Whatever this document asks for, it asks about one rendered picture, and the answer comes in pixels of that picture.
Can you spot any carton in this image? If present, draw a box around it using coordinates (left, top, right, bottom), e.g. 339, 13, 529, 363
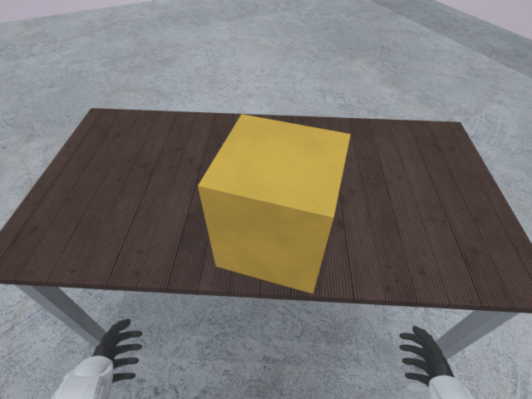
198, 114, 351, 294

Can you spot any robot left hand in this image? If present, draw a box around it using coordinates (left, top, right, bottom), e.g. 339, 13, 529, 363
92, 319, 142, 383

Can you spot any table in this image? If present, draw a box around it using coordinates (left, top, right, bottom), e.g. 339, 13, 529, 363
0, 108, 532, 372

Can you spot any robot left forearm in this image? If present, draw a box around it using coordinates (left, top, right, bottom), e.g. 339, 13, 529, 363
52, 356, 114, 399

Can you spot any robot right forearm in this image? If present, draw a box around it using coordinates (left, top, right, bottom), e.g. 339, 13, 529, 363
428, 376, 475, 399

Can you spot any robot right hand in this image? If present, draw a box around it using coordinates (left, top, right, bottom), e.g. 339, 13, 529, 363
400, 326, 454, 387

